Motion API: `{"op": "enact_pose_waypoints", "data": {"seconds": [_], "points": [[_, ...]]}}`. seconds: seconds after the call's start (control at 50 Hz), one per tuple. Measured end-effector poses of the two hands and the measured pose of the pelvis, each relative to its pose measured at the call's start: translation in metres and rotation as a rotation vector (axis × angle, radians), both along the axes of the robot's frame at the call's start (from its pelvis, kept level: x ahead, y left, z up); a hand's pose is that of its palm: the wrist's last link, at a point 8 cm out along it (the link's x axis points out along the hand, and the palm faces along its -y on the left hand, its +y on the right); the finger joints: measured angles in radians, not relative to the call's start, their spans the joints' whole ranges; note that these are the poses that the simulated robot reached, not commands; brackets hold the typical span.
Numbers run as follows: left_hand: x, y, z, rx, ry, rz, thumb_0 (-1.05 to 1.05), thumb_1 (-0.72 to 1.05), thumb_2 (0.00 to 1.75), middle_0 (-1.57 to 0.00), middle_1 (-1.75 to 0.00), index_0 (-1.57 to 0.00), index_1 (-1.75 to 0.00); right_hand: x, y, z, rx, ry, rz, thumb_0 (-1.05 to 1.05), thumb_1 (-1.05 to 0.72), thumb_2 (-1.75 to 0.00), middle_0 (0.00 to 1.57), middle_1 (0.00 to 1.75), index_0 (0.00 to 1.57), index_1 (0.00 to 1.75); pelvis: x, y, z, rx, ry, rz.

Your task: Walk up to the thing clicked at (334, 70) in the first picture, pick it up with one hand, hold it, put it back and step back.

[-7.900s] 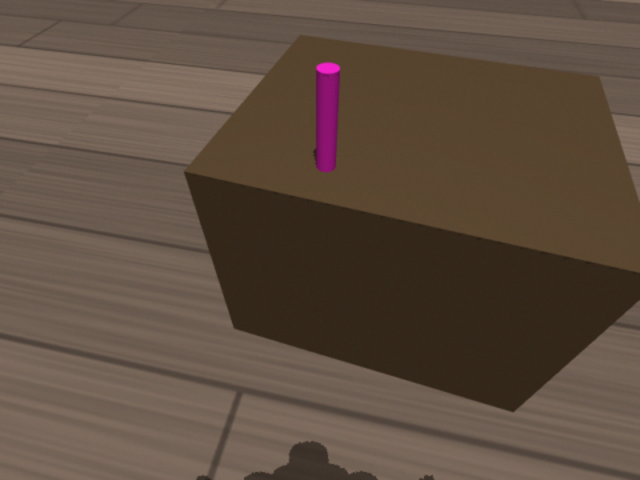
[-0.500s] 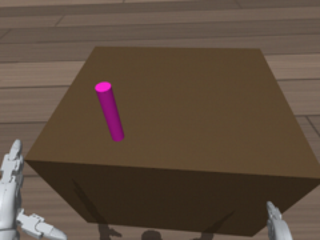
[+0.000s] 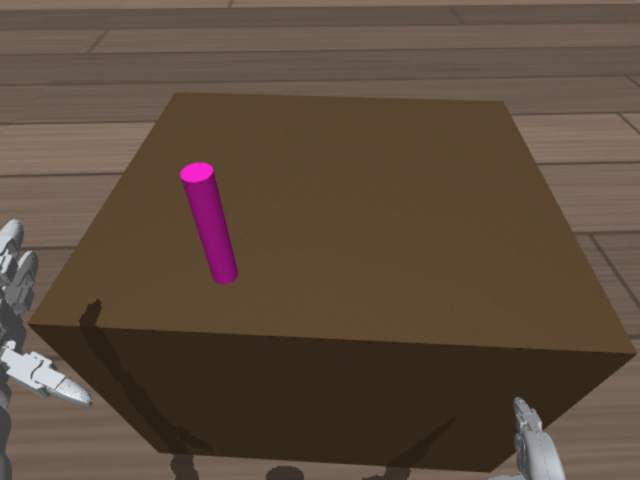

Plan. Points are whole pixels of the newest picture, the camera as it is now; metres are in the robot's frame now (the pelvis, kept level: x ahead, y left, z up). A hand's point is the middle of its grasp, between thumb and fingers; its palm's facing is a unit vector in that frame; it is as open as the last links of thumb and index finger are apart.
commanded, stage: go down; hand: left
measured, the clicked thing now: (213, 230) +0.46 +0.18 +0.04
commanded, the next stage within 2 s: none
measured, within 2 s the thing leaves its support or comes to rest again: neither
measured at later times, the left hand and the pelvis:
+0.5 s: hand (41, 266) +0.32 +0.33 +0.12, palm faces +0.09 -1.00 +0.01, open 17.6 cm; pelvis +0.00 +0.00 +0.00, yaw -1 degrees
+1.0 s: hand (40, 243) +0.35 +0.35 +0.12, palm faces +0.10 -0.99 +0.00, open 17.7 cm; pelvis +0.00 +0.01 -0.01, yaw -1 degrees
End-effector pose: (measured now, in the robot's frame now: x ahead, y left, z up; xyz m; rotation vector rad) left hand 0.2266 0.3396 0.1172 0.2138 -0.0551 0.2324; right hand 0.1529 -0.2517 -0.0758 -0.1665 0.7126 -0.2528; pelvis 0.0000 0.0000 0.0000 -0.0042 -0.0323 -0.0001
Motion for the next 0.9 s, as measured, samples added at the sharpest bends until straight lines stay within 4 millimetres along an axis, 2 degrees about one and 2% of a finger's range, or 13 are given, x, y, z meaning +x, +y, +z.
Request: {"op": "enact_pose_waypoints", "data": {"seconds": [0.12, 0.28, 0.5, 0.9], "points": [[0.024, 0.015, 0.002, -0.082, 0.017, -0.055, -0.02, -0.6, 0.04, -0.06, -0.05, -0.06, -0.05, -0.006, 0.003, 0.001, -0.008, 0.003, -0.007, -0.01, 0.5, -0.06, 0.05, 0.05, 0.06, 0.05, 0.001, 0.003, 0.001, -0.002, 0.016, -0.008], [0.044, 0.03, 0.0, -0.171, 0.042, -0.095, -0.02, -0.59, 0.04, -0.05, -0.04, -0.06, -0.04, -0.012, 0.003, 0.001, -0.037, 0.009, 0.007, -0.01, 0.51, -0.06, 0.05, 0.05, 0.06, 0.05, 0.001, 0.006, 0.001, -0.003, 0.041, -0.013], [0.067, 0.043, 0.006, -0.225, 0.051, -0.137, -0.02, -0.57, 0.05, -0.05, -0.03, -0.05, -0.04, -0.014, -0.001, 0.009, -0.095, -0.017, 0.028, -0.01, 0.53, -0.05, 0.05, 0.05, 0.06, 0.05, -0.004, 0.003, 0.0, -0.005, 0.067, -0.011], [0.096, 0.058, 0.007, -0.227, 0.068, -0.125, -0.02, -0.6, 0.06, -0.05, -0.04, -0.05, -0.05, -0.02, 0.002, 0.007, -0.124, -0.02, 0.037, -0.01, 0.54, -0.05, 0.05, 0.05, 0.06, 0.05, -0.004, 0.005, -0.005, -0.014, 0.133, -0.017]]}}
